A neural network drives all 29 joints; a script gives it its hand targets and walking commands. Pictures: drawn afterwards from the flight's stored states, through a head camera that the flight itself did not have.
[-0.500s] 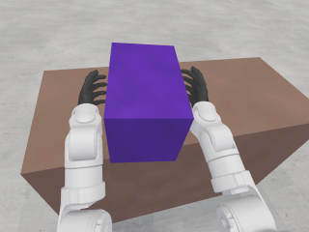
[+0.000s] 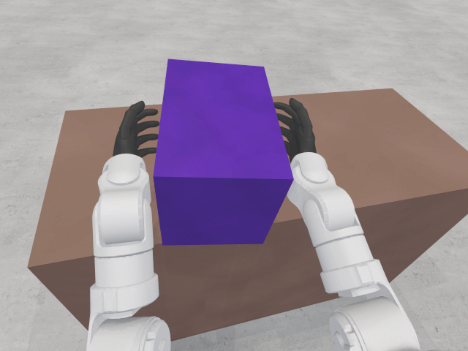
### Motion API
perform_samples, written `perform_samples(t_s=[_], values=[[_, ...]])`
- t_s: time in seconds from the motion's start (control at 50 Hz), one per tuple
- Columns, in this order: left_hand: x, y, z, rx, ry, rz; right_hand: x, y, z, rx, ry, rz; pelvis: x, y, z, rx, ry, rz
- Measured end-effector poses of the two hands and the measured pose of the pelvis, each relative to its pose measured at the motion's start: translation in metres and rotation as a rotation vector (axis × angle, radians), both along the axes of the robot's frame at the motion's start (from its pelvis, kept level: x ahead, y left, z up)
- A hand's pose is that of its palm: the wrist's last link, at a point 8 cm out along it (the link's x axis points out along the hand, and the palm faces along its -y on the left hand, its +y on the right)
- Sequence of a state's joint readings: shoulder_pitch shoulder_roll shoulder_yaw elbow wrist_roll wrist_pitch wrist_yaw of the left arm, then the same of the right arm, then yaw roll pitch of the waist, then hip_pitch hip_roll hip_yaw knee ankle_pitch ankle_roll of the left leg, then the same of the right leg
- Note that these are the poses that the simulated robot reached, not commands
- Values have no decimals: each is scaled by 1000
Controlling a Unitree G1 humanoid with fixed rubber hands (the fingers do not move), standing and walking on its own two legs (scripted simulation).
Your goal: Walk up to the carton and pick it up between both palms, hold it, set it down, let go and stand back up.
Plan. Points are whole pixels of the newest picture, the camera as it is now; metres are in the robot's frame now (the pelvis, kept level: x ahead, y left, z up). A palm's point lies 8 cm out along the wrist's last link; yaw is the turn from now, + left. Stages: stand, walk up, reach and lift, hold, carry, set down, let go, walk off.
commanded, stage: hold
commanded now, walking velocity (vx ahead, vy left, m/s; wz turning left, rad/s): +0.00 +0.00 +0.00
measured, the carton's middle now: (215, 151) +0.39 +0.01 +0.15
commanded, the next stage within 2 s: none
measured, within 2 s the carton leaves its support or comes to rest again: neither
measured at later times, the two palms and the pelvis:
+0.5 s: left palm (127, 164) +0.34 +0.15 +0.17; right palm (296, 156) +0.35 -0.11 +0.18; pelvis +0.00 +0.01 +0.00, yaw -1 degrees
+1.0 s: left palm (132, 163) +0.35 +0.14 +0.17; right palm (299, 156) +0.35 -0.12 +0.17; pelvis -0.01 +0.01 +0.00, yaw -1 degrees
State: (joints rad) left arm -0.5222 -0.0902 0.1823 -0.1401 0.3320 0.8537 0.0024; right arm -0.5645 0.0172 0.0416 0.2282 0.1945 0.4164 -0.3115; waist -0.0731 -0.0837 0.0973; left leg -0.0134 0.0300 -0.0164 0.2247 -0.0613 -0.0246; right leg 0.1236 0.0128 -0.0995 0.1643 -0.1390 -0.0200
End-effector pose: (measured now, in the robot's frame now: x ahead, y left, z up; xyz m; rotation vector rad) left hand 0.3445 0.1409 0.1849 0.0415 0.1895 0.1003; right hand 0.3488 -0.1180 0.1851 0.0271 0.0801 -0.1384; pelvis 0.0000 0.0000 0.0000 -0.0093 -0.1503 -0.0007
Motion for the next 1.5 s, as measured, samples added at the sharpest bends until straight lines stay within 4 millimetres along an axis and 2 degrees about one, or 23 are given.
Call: perform_samples(t_s=[0.18,0.38,0.7,1.08,1.5], values=[[0,0,-2,0,1,-2,-1,0,-2,-2,1,-3,0,-2,0,0,3,1],[1,4,-18,-14,20,-12,-1,4,-10,-15,21,-13,0,1,0,-1,16,-9],[-1,5,-13,1,17,-5,-3,5,-9,-27,15,-7,-8,10,0,-7,10,-20],[2,-2,-19,-1,27,-7,0,-1,-12,-28,22,-12,-6,7,0,-6,16,-21],[1,2,-17,-4,25,-7,-1,3,-11,-25,22,-10,-6,9,0,-6,14,-21]])
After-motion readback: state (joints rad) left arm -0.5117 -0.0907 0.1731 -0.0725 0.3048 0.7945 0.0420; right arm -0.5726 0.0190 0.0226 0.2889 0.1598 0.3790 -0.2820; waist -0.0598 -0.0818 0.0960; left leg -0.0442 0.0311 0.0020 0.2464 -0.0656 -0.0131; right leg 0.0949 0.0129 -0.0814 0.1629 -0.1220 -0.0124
